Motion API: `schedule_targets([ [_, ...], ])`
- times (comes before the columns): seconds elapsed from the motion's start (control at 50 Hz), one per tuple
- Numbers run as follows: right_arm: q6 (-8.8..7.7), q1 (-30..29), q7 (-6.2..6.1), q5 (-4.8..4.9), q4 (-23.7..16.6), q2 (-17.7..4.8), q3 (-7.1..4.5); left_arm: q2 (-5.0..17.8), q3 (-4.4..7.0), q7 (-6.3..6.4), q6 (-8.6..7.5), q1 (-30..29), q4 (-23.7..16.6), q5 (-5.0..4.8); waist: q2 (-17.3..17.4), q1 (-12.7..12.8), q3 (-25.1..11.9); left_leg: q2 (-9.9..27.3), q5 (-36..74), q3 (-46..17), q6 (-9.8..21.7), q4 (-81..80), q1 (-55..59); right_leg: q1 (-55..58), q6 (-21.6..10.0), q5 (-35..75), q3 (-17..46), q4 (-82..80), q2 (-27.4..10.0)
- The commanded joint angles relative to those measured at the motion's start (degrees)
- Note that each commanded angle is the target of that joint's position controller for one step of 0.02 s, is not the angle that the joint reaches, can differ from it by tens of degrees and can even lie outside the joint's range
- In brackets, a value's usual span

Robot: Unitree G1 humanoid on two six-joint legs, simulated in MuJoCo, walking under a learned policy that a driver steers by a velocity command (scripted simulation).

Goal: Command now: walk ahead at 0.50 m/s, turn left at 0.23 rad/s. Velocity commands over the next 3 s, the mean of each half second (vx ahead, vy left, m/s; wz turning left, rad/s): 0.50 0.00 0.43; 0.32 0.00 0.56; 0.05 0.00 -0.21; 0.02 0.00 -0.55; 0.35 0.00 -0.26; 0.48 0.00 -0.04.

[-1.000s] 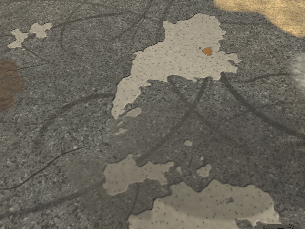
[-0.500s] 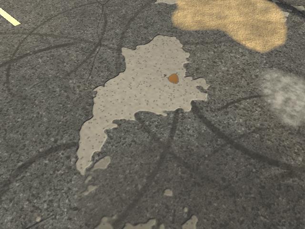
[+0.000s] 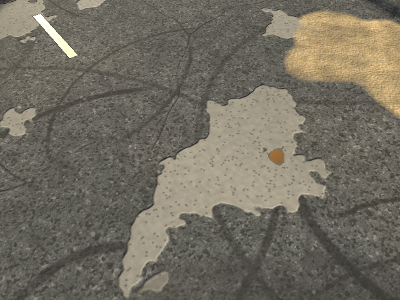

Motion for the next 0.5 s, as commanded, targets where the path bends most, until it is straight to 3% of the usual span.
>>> schedule_targets([
  [0.02,-0.74,-6.34,0.97,0.58,-5.19,-2.50,-0.07,10.01,2.25,0.45,-0.28,1.06,-1.41,-0.19,-5.08,1.13,3.14,-1.50,2.39,1.06,1.12,-4.31,0.55,-0.09,-7.63,13.58,3.94,-4.23,-16.87],
  [0.1,-0.78,-7.77,2.52,0.51,-7.51,-3.69,-0.40,10.72,2.74,0.96,1.22,0.76,-0.63,-0.42,-5.90,0.01,3.00,-3.54,-6.35,2.16,4.27,-6.51,0.06,8.12,-5.44,25.19,1.63,1.77,-19.71],
  [0.14,-0.51,-1.02,2.66,0.09,-6.59,-6.16,-1.82,12.07,3.14,1.51,2.01,-1.34,-1.38,-0.48,-7.32,-4.22,-2.09,-7.38,-10.53,5.79,6.44,-6.61,10.65,8.53,-3.71,44.90,-0.95,12.40,-18.76],
  [0.16,-0.33,7.41,2.34,0.13,-4.35,-8.66,-3.44,11.58,2.92,1.94,2.56,-1.99,-1.99,-0.33,-5.95,-8.43,-6.81,-9.85,-8.56,6.84,8.07,-8.76,22.28,4.99,-1.95,48.39,-3.55,23.80,-16.34],
  [0.18,0.11,16.92,1.48,0.11,-2.73,-13.32,-5.14,9.91,2.01,2.38,2.31,-1.20,-3.66,0.80,0.49,-11.63,-13.26,-1.78,-6.56,-6.00,11.80,-8.28,40.12,-8.96,0.28,33.29,-4.75,41.75,-13.76],
  [0.2,-0.04,17.05,1.58,0.59,-2.69,-17.25,-5.69,2.18,-0.54,1.14,0.55,4.63,-5.29,1.82,13.94,-6.27,-18.51,10.63,-18.03,-37.08,22.06,-14.62,59.14,-34.50,3.60,-15.46,-0.48,60.17,-1.10],
  [0.22,-0.20,18.47,1.55,0.53,-3.39,-11.59,-4.12,7.39,0.47,0.13,-1.57,0.05,-4.98,0.14,7.63,-9.73,-20.63,11.41,-23.76,-42.61,21.20,-20.10,61.38,-41.39,2.49,-20.27,9.51,65.82,-2.67],
  [0.24,-0.44,15.89,1.36,-0.01,-3.68,-9.98,-3.61,9.59,1.06,-0.45,-2.89,-5.12,-7.05,-1.76,5.25,-9.96,-12.89,9.73,-20.01,-34.86,18.94,-21.12,55.56,-45.08,1.33,-15.38,9.58,65.60,-5.23],
  [0.26,-0.57,12.39,1.24,-0.20,-4.57,-9.58,-3.47,8.92,0.80,-0.24,-3.55,-7.47,-7.74,-1.53,-0.49,-8.24,-8.49,7.61,-14.23,-28.81,17.74,-21.70,47.63,-43.66,0.99,-10.88,9.01,61.96,-7.55],
  [0.28,-0.57,9.23,1.20,-0.48,-5.45,-8.35,-3.11,8.99,1.17,0.10,-3.56,-8.25,-7.75,-0.34,-2.87,-6.24,-5.27,5.92,-7.91,-24.45,17.14,-22.76,40.20,-40.74,1.54,-8.32,8.81,57.21,-9.12],
  [0.3,-0.63,7.40,1.06,-1.11,-6.34,-7.17,-2.64,9.14,1.50,0.22,-2.96,-7.51,-7.79,0.22,-1.52,-4.25,-4.65,4.47,-3.46,-21.89,16.85,-23.98,35.42,-36.75,1.95,-6.74,9.30,54.67,-10.30],
  [0.36,-0.69,7.24,0.30,-0.35,-6.73,-7.91,-2.88,7.21,1.44,0.57,-1.13,-6.96,-8.42,1.03,-0.16,-2.68,-2.94,2.46,0.79,-17.38,17.43,-26.57,28.27,-34.18,4.92,-4.10,7.95,47.37,-10.13],
  [0.42,-0.43,9.74,-0.86,-0.01,-6.16,-9.75,-3.54,5.63,0.92,0.76,-0.76,-13.39,-10.73,1.21,0.00,-4.51,-0.78,-0.20,-0.64,-13.67,15.60,-27.12,24.98,-34.17,6.98,6.72,7.30,34.88,-8.55],
  [0.5,0.21,13.13,-1.35,0.34,-5.07,-10.19,-3.81,4.64,0.44,0.06,-1.37,-20.54,-13.30,0.31,1.71,-7.49,-0.31,-1.95,-6.80,-13.24,12.49,-25.73,22.90,-27.72,7.07,18.11,6.82,21.76,-5.07],
])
